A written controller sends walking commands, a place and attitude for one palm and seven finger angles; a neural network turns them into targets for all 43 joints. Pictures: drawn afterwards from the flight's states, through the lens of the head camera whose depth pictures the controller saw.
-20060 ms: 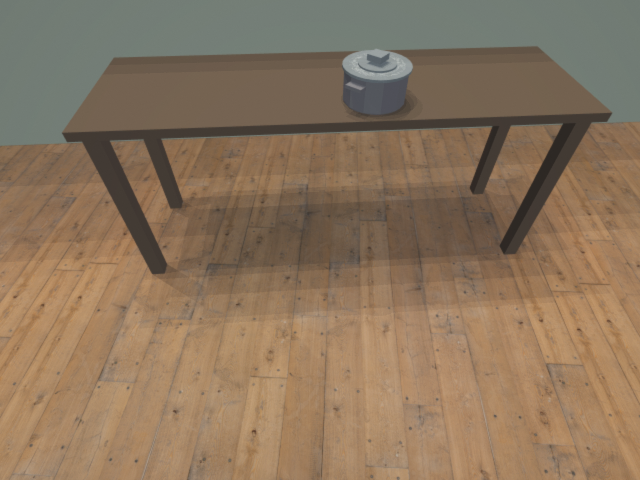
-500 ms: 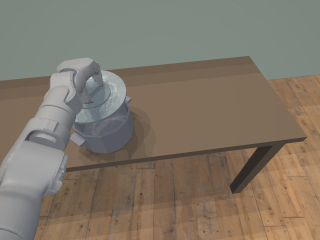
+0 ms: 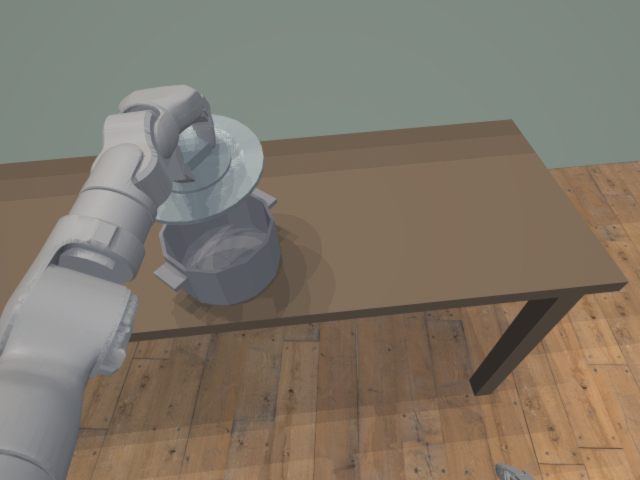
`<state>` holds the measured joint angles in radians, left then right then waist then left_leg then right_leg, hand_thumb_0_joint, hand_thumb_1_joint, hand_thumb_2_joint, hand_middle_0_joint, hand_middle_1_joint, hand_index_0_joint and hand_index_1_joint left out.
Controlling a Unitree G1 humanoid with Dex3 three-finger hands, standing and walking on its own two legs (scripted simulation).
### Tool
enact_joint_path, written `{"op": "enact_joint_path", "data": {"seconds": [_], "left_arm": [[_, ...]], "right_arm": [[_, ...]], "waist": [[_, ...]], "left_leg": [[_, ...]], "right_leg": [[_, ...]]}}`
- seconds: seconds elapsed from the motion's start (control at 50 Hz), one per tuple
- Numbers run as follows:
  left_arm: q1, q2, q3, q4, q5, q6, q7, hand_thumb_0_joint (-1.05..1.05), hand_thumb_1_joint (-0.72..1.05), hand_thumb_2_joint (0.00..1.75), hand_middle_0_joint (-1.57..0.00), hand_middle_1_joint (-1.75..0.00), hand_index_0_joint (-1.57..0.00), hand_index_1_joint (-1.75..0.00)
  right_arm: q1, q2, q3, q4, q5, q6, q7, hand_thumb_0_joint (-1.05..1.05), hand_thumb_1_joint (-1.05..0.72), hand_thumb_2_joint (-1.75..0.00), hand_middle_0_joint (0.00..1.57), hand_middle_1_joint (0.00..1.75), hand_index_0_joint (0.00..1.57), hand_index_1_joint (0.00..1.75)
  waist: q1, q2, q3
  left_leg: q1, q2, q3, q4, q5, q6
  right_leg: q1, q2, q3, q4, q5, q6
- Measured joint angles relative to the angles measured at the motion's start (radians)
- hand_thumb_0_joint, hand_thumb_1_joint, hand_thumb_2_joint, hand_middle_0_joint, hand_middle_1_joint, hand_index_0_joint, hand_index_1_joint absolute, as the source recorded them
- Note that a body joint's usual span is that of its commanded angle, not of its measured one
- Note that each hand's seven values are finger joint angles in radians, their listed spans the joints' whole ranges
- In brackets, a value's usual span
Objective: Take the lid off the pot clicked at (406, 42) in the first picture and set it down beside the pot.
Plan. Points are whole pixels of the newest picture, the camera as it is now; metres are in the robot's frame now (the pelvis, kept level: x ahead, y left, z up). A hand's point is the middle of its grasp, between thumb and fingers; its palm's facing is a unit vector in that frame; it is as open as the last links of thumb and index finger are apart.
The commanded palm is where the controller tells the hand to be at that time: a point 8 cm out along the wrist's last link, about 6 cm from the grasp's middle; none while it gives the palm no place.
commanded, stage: lift the lid straight up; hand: left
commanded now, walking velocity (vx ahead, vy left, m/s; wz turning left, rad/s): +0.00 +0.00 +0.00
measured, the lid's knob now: (186, 151) +0.51 +0.17 +0.15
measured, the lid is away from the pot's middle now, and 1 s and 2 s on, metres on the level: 0.00 0.07 0.18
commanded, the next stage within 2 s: move the lid sideways beside the pot in 0.40 s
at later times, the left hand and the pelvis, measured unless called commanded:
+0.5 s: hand (178, 143) +0.47 +0.16 +0.19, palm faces -0.27 -0.04 -0.96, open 8.4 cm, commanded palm +0.47 +0.16 +0.25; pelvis -0.01 +0.00 +0.00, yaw +0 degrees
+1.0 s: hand (124, 149) +0.47 +0.23 +0.19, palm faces -0.29 -0.07 -0.95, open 8.4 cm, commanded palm +0.47 +0.23 +0.25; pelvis +0.00 +0.00 +0.00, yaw +0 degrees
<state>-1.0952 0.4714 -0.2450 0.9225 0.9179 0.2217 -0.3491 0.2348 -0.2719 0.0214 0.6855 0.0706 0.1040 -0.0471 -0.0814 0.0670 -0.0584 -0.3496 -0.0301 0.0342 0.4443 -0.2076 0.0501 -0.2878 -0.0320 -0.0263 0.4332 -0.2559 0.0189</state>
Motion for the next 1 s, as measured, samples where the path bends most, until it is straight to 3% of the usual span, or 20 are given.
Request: {"op": "enact_joint_path", "data": {"seconds": [0.36,0.48,0.56,0.7,0.82,1.0], "left_arm": [[-0.101,0.011,-0.009,0.098,0.011,0.042,-0.048,-0.04,0.1,0.81,-0.7,-1.01,-0.63,-0.97],[-0.058,0.003,-0.013,0.019,0.013,0.0,-0.057,-0.05,0.1,0.81,-0.7,-1.01,-0.63,-0.97],[-0.076,-0.005,0.001,0.06,0.005,0.003,-0.044,-0.05,0.1,0.81,-0.7,-1.01,-0.64,-0.97],[-0.076,0.045,0.051,0.086,0.047,0.002,-0.022,-0.05,0.1,0.81,-0.71,-1.01,-0.63,-0.97],[-0.067,0.086,0.048,0.111,0.032,0.011,-0.07,-0.05,0.1,0.81,-0.7,-1.01,-0.63,-0.97],[-0.032,0.139,0.049,0.029,0.027,-0.071,-0.097,-0.04,0.11,0.81,-0.72,-1.02,-0.63,-0.96]], "right_arm": [[0.023,-0.007,0.01,0.015,0.0,-0.006,0.001,0.01,-0.91,-0.9,0.2,0.3,0.2,0.3],[0.038,-0.011,-0.002,0.008,-0.007,-0.015,-0.002,0.01,-0.91,-0.9,0.2,0.3,0.2,0.3],[0.022,-0.008,0.008,0.016,-0.003,-0.017,-0.007,0.01,-0.91,-0.9,0.2,0.3,0.2,0.3],[0.015,-0.004,0.012,-0.001,-0.008,-0.021,-0.014,0.01,-0.91,-0.9,0.2,0.3,0.2,0.3],[0.019,-0.011,0.011,-0.002,0.001,0.001,-0.013,0.01,-0.91,-0.9,0.2,0.3,0.2,0.3],[0.019,-0.019,-0.002,-0.007,0.004,0.007,-0.023,0.01,-0.91,-0.9,0.2,0.3,0.2,0.3]], "waist": [[-0.013,-0.004,0.002],[-0.007,0.0,0.004],[-0.011,-0.005,0.008],[-0.02,-0.003,0.005],[-0.013,-0.004,0.005],[-0.005,-0.026,0.014]], "left_leg": [[0.005,-0.001,0.004,-0.018,0.016,0.002],[0.011,-0.004,0.0,-0.024,0.02,0.003],[0.013,-0.002,0.003,-0.025,0.02,0.003],[0.009,0.004,0.012,-0.032,0.023,0.0],[0.01,0.008,0.007,-0.024,0.015,0.0],[0.002,0.005,-0.006,-0.008,0.006,0.002]], "right_leg": [[0.001,-0.001,0.005,-0.012,0.014,0.002],[0.009,-0.003,0.001,-0.018,0.016,0.002],[0.008,-0.002,0.004,-0.017,0.017,0.002],[0.0,0.005,0.014,-0.025,0.025,-0.001],[0.009,0.009,0.009,-0.032,0.023,-0.001],[0.017,0.007,-0.005,-0.038,0.021,0.001]]}}
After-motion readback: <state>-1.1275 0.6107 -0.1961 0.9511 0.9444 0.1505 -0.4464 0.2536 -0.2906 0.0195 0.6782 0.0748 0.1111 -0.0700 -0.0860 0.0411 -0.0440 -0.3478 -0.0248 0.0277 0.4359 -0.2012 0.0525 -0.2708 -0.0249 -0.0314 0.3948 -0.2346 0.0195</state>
